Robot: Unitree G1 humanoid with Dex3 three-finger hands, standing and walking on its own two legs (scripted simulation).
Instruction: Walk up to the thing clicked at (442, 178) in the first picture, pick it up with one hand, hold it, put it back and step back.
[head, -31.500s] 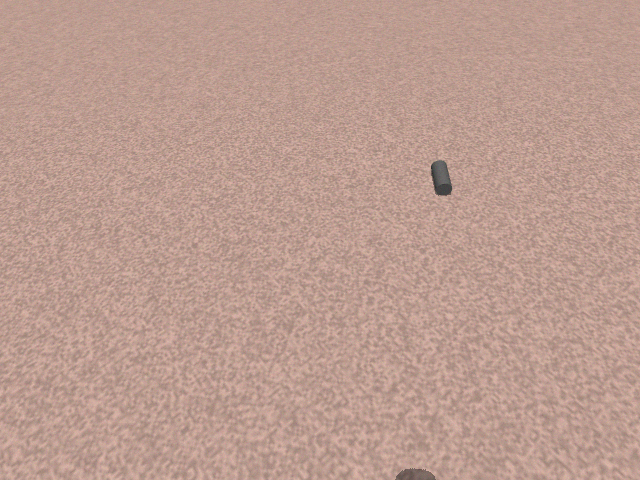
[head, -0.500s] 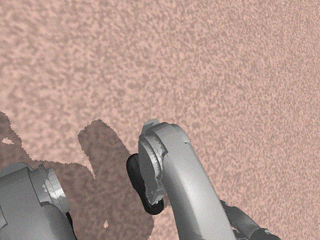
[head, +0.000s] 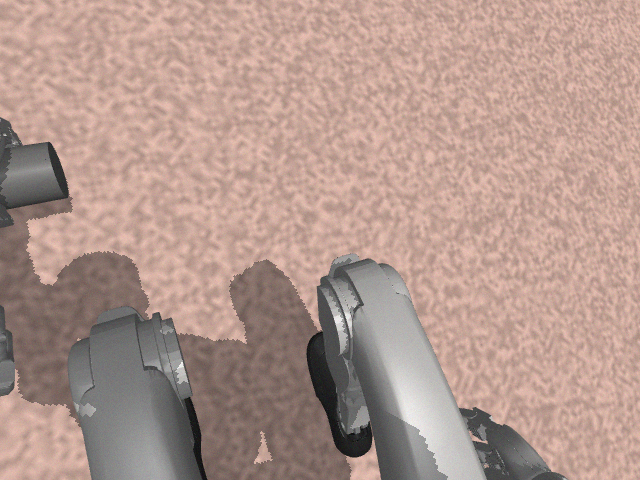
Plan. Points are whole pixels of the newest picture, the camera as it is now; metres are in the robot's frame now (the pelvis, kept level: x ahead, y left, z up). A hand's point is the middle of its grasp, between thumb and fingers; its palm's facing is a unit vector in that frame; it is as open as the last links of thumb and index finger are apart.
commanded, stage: settle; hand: left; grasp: from above
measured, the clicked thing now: out of the picture +0.48 +0.33 -0.19
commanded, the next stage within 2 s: lift in 0.16 s
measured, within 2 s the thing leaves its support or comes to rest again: neither
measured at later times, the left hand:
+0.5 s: hand out of the picture +0.46 +0.32 -0.11, palm faces -0.46 -0.11 -0.88, open 9.7 cm
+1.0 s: hand out of the picture +0.38 +0.32 +0.06, palm faces -0.44 -0.13 -0.89, open 9.7 cm
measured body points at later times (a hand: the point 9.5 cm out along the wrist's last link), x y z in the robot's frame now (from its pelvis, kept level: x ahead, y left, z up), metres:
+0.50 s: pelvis -0.01 +0.00 +0.03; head +0.22 +0.08 +0.41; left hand +0.48 +0.33 -0.06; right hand +0.06 -0.27 -0.07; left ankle +0.07 +0.13 -0.29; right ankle +0.11 -0.13 -0.29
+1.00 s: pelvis -0.01 +0.00 +0.14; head +0.17 +0.05 +0.55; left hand +0.40 +0.32 +0.11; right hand +0.14 -0.26 +0.02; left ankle +0.07 +0.13 -0.29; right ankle +0.11 -0.13 -0.29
